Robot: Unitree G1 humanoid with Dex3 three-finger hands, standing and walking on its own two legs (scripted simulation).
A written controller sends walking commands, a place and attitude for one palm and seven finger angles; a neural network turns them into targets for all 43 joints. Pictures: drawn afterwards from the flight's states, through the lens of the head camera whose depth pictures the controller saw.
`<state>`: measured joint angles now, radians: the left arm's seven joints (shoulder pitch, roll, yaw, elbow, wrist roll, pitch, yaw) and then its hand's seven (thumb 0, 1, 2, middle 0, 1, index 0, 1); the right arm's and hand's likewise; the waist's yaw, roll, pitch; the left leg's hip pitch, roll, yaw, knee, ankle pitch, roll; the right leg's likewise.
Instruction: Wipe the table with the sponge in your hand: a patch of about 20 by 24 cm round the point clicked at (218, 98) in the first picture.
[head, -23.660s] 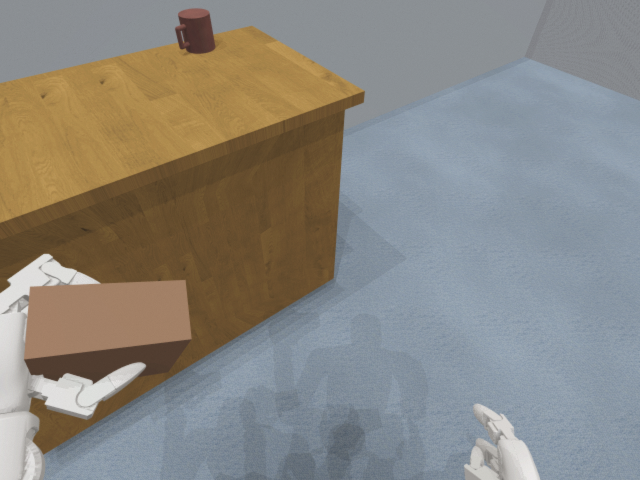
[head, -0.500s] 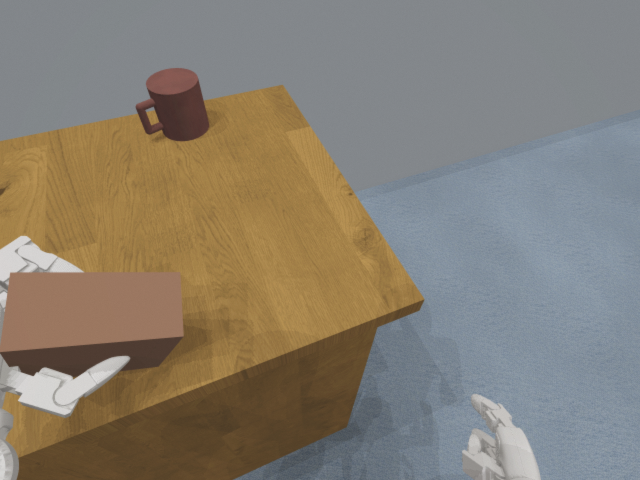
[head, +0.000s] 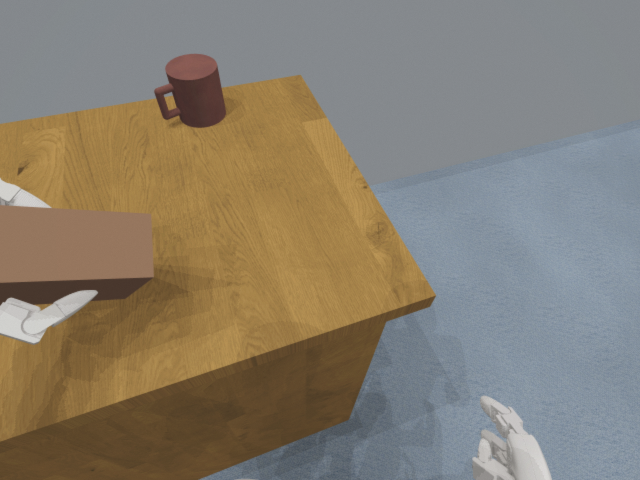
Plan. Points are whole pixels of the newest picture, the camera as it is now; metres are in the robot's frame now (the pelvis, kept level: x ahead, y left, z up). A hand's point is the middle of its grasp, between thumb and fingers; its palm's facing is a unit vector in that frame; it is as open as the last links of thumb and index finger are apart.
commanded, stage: come to a stop and stand still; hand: left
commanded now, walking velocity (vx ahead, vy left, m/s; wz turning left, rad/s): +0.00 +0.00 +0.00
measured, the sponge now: (90, 261) +0.26 +0.26 +0.17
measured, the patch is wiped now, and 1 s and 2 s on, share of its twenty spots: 0.00 0.00 0.00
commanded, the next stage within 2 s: look again from close up in 0.90 s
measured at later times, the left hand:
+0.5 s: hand out of the picture +0.23 +0.33 +0.16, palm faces +0.40 -0.86 -0.32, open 9.9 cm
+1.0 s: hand out of the picture +0.21 +0.35 +0.16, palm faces +0.41 -0.84 -0.36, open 9.9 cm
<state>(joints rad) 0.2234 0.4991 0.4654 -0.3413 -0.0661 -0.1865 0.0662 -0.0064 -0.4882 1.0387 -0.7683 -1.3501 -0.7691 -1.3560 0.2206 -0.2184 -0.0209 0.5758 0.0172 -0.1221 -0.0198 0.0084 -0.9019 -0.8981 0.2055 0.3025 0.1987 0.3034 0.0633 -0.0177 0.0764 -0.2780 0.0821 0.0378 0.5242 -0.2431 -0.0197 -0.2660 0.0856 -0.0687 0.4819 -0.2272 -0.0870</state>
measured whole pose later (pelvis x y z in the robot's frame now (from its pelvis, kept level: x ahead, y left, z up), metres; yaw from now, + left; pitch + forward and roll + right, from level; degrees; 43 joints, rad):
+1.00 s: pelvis +0.00 +0.10 +0.00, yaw +1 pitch -2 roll -2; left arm 0.42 0.36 0.35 -0.49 -0.02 -0.21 0.13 -0.01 -0.49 1.04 -0.76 -1.35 -0.77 -1.36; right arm 0.20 -0.17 0.02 0.58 0.01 -0.12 -0.02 0.01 -0.90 -0.90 0.21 0.30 0.20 0.30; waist 0.03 -0.03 0.09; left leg -0.21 -0.04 0.06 0.48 -0.24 0.08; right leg -0.17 -0.02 -0.03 0.40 -0.19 0.04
